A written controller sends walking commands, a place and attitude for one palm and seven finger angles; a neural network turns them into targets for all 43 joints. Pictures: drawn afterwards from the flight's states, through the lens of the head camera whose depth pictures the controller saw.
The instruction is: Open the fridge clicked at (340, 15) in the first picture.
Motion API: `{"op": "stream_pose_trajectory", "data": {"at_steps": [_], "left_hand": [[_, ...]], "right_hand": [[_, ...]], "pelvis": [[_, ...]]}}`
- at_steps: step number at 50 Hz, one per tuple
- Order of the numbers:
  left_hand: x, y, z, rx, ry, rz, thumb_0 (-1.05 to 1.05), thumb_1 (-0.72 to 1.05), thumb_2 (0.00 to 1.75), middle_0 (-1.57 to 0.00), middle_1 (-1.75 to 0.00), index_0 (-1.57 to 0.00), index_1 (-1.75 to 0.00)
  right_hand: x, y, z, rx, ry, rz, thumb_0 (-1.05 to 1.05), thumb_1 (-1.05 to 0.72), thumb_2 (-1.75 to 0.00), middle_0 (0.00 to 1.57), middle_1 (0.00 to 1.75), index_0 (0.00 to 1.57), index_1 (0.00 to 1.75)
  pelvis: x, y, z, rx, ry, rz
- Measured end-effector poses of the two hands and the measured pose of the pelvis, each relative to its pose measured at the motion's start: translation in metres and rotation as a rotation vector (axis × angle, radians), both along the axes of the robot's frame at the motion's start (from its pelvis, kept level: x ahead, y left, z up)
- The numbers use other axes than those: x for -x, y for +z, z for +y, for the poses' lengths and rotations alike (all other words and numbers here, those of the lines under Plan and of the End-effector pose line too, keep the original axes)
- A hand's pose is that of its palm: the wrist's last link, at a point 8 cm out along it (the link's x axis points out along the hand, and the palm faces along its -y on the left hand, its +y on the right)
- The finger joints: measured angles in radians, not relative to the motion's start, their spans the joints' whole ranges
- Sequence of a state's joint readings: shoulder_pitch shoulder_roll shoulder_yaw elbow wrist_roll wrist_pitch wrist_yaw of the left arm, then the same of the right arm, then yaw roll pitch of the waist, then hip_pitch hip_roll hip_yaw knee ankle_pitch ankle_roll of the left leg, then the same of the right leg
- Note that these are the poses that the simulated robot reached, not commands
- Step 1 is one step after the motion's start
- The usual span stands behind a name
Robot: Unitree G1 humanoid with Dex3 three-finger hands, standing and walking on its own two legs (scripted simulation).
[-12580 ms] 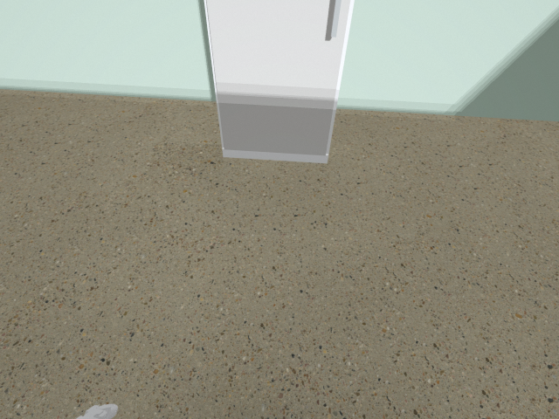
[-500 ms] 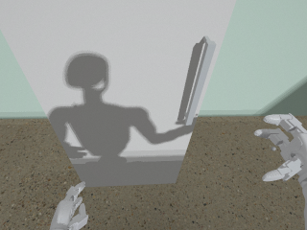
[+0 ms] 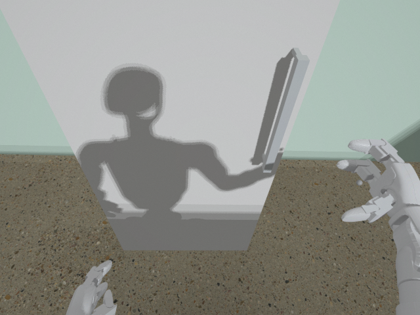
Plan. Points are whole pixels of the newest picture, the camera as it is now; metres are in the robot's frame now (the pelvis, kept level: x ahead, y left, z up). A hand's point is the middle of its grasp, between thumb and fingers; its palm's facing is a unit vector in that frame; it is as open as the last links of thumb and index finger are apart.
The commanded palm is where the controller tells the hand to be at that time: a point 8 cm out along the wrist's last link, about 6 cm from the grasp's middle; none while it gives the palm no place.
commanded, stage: move the hooked fingers beside the handle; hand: right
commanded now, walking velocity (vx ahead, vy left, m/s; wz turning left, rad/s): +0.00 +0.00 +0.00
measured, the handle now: (279, 119) +0.50 -0.12 +0.12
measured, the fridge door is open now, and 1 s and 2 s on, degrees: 0 0 0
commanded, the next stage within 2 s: feel for the door with the fingertips in 1.70 s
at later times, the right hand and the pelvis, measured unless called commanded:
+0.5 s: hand (334, 160) +0.38 -0.21 +0.13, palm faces -0.05 +1.00 -0.01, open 13.9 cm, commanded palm +0.36 -0.26 +0.12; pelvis +0.00 +0.00 +0.00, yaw +0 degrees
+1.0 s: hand (310, 136) +0.45 -0.18 +0.13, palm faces -0.05 +1.00 -0.01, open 13.9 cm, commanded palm +0.42 -0.23 +0.12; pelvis +0.00 +0.00 -0.01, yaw +1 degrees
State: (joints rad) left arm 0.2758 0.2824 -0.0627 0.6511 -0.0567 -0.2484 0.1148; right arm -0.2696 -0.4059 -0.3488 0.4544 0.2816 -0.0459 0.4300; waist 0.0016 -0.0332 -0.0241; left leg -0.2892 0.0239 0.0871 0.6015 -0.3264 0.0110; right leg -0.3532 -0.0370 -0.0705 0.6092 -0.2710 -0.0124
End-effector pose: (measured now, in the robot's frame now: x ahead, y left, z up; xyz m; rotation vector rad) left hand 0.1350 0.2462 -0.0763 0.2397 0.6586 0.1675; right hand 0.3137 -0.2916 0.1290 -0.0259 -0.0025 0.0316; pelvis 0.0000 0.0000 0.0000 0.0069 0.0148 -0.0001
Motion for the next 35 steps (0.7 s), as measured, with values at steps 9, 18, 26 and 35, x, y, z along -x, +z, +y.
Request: {"op": "stream_pose_trajectory", "data": {"at_steps": [9, 18, 26, 35], "left_hand": [[0.006, -0.003, 0.001, 0.005, 0.014, 0.023, 0.01, 0.90, 0.90, -0.20, -0.30, -0.20, -0.30], [0.012, -0.007, 0.001, 0.007, 0.017, 0.056, 0.01, 0.90, 0.90, -0.20, -0.30, -0.20, -0.30], [0.026, -0.014, 0.004, 0.007, 0.030, 0.114, 0.01, 0.90, 0.90, -0.20, -0.30, -0.20, -0.30], [0.049, -0.022, 0.010, 0.008, 0.066, 0.197, 0.01, 0.90, 0.90, -0.20, -0.30, -0.20, -0.30]], "right_hand": [[-0.013, 0.001, 0.013, -0.006, 0.012, -0.011, -0.01, 0.50, -0.30, 0.30, 1.20, 0.30, 1.20], [-0.030, 0.000, 0.019, -0.007, 0.004, -0.004, -0.01, 0.50, -0.30, 0.30, 1.20, 0.30, 1.20], [-0.053, 0.000, 0.031, -0.012, 0.021, 0.006, -0.01, 0.50, -0.30, 0.30, 1.20, 0.30, 1.20], [-0.077, -0.001, 0.045, -0.010, 0.025, 0.010, -0.01, 0.50, -0.30, 0.30, 1.20, 0.30, 1.20]], "pelvis": [[-0.002, 0.000, -0.002, 0.002, 0.003, 0.007], [0.001, -0.001, -0.001, 0.000, 0.000, 0.016], [0.002, -0.003, -0.001, 0.000, -0.001, 0.034], [0.001, -0.005, -0.001, 0.001, 0.005, 0.054]]}}
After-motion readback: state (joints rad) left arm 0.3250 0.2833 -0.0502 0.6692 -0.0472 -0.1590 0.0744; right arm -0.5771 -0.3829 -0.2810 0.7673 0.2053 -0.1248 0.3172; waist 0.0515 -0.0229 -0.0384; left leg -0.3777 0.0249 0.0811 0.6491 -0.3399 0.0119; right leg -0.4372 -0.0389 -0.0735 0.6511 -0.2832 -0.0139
